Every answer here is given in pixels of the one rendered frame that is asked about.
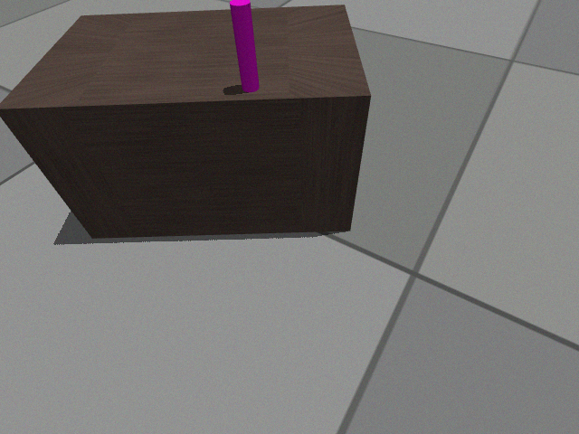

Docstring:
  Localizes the can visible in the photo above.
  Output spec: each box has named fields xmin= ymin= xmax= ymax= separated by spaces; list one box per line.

xmin=230 ymin=0 xmax=260 ymax=92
